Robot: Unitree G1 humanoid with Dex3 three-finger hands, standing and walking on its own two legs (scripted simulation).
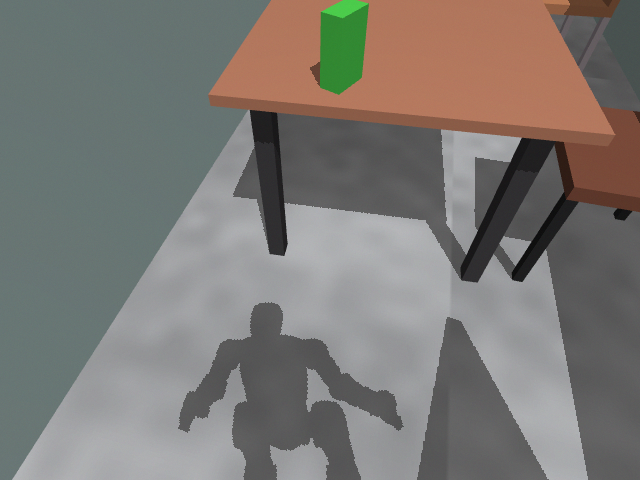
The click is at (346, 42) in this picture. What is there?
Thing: carton on end
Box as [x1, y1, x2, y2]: [320, 0, 368, 94]
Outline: 357,0 342,0 321,11 320,87 338,94 361,77 368,3
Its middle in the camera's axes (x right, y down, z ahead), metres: +0.06 -0.47 +0.96
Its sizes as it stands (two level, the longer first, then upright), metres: 0.108 0.059 0.179
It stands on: a support 0.74 m high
